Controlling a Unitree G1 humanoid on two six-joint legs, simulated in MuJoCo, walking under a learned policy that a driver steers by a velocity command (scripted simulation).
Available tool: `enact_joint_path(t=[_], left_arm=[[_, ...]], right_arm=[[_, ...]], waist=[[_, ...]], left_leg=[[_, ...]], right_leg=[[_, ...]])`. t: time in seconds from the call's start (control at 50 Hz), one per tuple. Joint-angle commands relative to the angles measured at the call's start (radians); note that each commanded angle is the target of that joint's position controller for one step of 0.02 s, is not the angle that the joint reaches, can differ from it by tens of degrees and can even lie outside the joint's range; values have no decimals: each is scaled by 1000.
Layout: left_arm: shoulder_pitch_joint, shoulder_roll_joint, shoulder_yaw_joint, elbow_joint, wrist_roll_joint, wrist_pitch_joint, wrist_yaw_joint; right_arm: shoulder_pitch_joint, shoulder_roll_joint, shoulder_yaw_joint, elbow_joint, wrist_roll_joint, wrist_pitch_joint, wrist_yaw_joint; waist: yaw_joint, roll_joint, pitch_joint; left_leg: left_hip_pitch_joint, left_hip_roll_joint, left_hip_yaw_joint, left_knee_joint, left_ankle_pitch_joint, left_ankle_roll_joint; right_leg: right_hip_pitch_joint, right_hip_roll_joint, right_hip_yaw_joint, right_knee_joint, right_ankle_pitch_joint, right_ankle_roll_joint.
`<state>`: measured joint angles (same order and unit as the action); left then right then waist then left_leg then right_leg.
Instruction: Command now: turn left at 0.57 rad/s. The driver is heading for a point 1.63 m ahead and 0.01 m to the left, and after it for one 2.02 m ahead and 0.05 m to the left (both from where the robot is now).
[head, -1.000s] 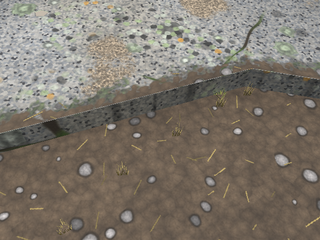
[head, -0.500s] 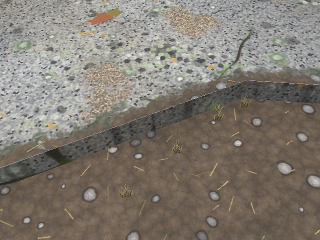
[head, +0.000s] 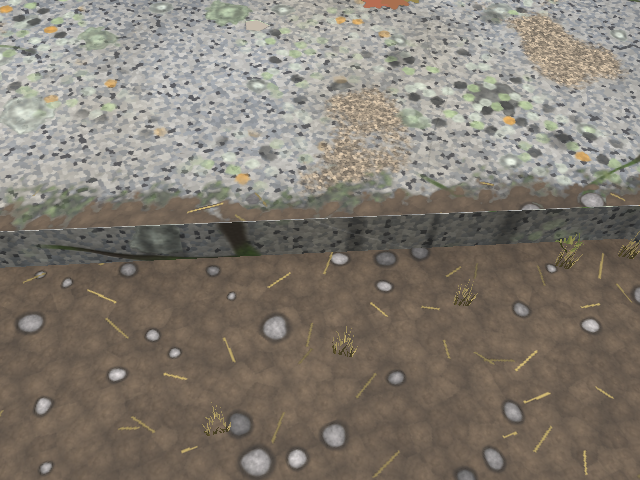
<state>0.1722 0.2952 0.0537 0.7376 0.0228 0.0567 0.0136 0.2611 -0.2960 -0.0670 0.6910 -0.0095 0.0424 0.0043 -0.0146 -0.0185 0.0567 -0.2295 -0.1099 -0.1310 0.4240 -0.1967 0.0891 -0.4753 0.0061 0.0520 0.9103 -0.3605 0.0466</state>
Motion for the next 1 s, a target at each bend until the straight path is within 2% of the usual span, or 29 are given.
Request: enact_joint_path(t=[0.02,0.12,0.18,0.2,0.22,0.24,0.26,0.28,0.3,0.32,0.38,0.48,0.52,0.54,0.56,0.58,0.6,0.66,0.7,0.74,0.78,0.84,0.88,0.9,0.92,0.94,0.96,0.98,1.0], left_arm=[[-56,75,12,-92,-3,-20,5],[-19,83,4,-104,-19,-36,14],[75,70,-2,-82,-15,-52,28],[62,119,5,-90,0,-59,38],[-8,186,9,-129,3,-57,39],[25,204,21,-109,5,-51,27],[15,145,6,-106,-3,-54,17],[-34,101,-6,-108,-8,-57,11],[-63,88,-10,-113,-2,-58,10],[-62,85,-12,-107,-2,-60,15],[-4,80,-13,-77,-4,-63,14],[41,109,-1,-31,-1,-48,1],[53,96,-4,-17,-7,-48,1],[61,72,-11,-25,-9,-57,-4],[68,32,-22,-31,-21,-60,-7],[43,48,-21,-6,-11,-54,-3],[29,59,-16,9,-9,-52,-2],[46,67,-10,42,-2,-55,-9],[22,61,-9,42,8,-54,-16],[-19,46,-10,24,13,-60,-23],[-32,52,-7,12,9,-77,-30],[-9,50,-4,20,2,-100,-41],[104,30,-3,64,-1,-107,-38],[204,49,7,106,1,-112,-31],[328,113,25,135,10,-122,-17],[423,234,54,149,9,-124,-16],[377,184,41,154,8,-117,-19],[287,136,28,126,5,-119,-24],[231,100,18,113,5,-126,-26]], right_arm=[[40,-175,-50,-55,-8,-4,-1],[-9,-179,-54,-68,-13,0,8],[-64,-146,-41,-70,5,1,2],[-33,-99,-27,-72,8,-4,-1],[45,-34,-9,-75,7,-9,-3],[26,-134,-36,-63,-16,-2,-13],[21,-147,-42,-48,-18,1,-13],[22,-131,-38,-28,-14,4,-7],[30,-119,-35,-16,-9,8,0],[36,-108,-30,-9,-8,12,8],[-9,-72,-10,-2,-1,18,12],[-24,-45,14,32,11,19,-4],[1,-52,21,60,-2,1,-15],[-1,-93,19,57,-17,-14,-23],[-72,-134,15,58,-13,-22,-24],[-93,-81,29,60,-8,-30,-15],[-99,-62,37,68,-9,-37,-14],[-27,-91,32,123,-5,-40,-27],[22,-126,15,138,-12,-29,-22],[49,-140,5,147,-13,-28,-16],[55,-130,2,155,-18,-44,-13],[34,-130,-6,166,-10,-71,-8],[-21,-130,-9,162,3,-77,-4],[-29,-108,-5,161,0,-81,-4],[-57,-54,11,143,-7,-89,-1],[-72,-5,26,100,-3,-96,2],[-67,-87,6,111,-23,-91,0],[-54,-80,7,127,-22,-93,10],[-41,-68,11,143,-17,-98,21]], waist=[[-29,133,-73],[-9,149,-98],[51,131,-106],[26,19,-110],[-28,-183,-117],[8,-171,-100],[-8,-92,-79],[-25,-68,-50],[-34,-96,-56],[-31,-129,-60],[6,-127,-80],[23,-166,-86],[1,-114,-93],[14,-37,-125],[70,120,-85],[45,102,-70],[37,102,-46],[17,146,-52],[-15,182,37],[-36,192,128],[-35,174,132],[-11,142,81],[60,118,46],[100,74,17],[159,-74,-25],[176,-289,-57],[120,-147,14],[69,-59,67],[42,-32,76]], left_leg=[[110,265,-305,-79,220,153],[65,244,-378,-34,327,124],[-28,179,-355,27,251,35],[-102,116,-286,115,45,-21],[-223,-36,-100,293,-298,-72],[-218,-52,-20,467,-414,-84],[-198,-22,-47,554,-366,-89],[-179,-8,-45,594,-300,-98],[-169,-11,-30,616,-260,-108],[-174,-9,-17,608,-246,-118],[-153,9,19,462,-260,-136],[10,37,118,70,-202,-106],[174,77,69,-150,47,-78],[255,185,-46,-153,88,-58],[120,261,-126,-114,160,-14],[38,263,-116,-110,109,-2],[21,230,-94,-112,64,-17],[44,180,-80,-142,-189,-8],[38,244,-195,-216,-525,59],[17,344,-318,-293,-629,131],[73,378,-343,-307,-523,161],[119,333,-234,-272,-318,143],[-19,274,-127,-198,-235,104],[-128,232,-82,-105,-205,78],[-259,150,22,137,-177,38],[-443,24,145,425,-310,0],[-485,67,62,584,-339,18],[-493,115,39,632,-246,30],[-473,148,50,629,-164,27]], right_leg=[[-62,15,6,-61,-17,-5],[85,49,8,-206,-42,-35],[318,37,0,-528,137,-64],[389,-101,145,-633,121,-96],[446,-343,413,-696,254,-174],[317,-392,459,-656,363,-291],[280,-351,402,-651,374,-303],[245,-281,299,-645,368,-272],[250,-223,223,-636,389,-241],[275,-196,182,-625,442,-233],[353,-182,146,-593,495,-235],[360,-172,162,-540,479,-229],[274,-159,154,-506,471,-163],[210,-137,131,-476,389,-118],[234,-39,44,-513,206,-87],[328,-40,39,-535,176,-77],[340,-40,43,-535,205,-75],[326,-13,5,-468,111,-92],[149,42,-59,-349,-70,-102],[34,20,-92,-252,-70,-109],[-36,-16,-67,-190,-87,-119],[38,-16,-86,-281,-34,-127],[309,24,-136,-452,94,-133],[493,38,-112,-490,100,-130],[648,-112,101,-605,-50,-154],[708,-351,552,-781,-342,-246],[600,-392,611,-787,-378,-289],[535,-356,521,-779,-341,-282],[499,-306,423,-790,-230,-259]])
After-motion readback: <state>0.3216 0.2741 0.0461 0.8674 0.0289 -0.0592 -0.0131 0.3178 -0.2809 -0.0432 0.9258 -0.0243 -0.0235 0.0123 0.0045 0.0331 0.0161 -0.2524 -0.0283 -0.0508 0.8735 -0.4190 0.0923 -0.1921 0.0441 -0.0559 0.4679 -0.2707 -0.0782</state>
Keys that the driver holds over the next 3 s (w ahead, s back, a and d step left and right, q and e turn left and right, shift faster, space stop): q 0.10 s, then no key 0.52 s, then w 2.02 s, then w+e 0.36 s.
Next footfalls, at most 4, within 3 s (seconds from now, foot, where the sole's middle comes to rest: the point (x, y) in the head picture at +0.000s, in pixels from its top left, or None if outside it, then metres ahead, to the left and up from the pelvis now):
0.20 right None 0.07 -0.12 -0.78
0.54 left None -0.02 0.08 -0.78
1.40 left None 0.43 0.11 -0.78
1.94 right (315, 348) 0.75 0.00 -0.78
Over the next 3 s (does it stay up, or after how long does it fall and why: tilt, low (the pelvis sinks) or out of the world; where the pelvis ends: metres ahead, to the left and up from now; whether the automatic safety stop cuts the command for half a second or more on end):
stays up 1.15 0.29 0.13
